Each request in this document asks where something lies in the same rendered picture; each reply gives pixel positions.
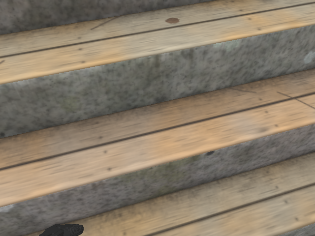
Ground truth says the robot left hand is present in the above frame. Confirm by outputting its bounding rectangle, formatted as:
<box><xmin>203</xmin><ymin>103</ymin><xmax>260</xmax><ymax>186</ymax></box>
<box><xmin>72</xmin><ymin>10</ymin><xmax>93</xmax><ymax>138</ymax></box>
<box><xmin>38</xmin><ymin>223</ymin><xmax>84</xmax><ymax>236</ymax></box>

